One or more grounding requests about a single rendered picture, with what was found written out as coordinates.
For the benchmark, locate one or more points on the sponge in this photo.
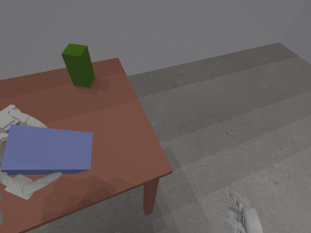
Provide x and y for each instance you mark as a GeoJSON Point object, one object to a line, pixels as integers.
{"type": "Point", "coordinates": [32, 150]}

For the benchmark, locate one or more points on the robot right hand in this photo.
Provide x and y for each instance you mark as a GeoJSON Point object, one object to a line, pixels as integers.
{"type": "Point", "coordinates": [246, 221]}

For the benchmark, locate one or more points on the table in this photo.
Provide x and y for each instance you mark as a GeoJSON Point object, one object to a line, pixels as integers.
{"type": "Point", "coordinates": [125, 151]}

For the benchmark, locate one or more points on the robot left hand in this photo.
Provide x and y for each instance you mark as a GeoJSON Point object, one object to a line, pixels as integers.
{"type": "Point", "coordinates": [20, 185]}

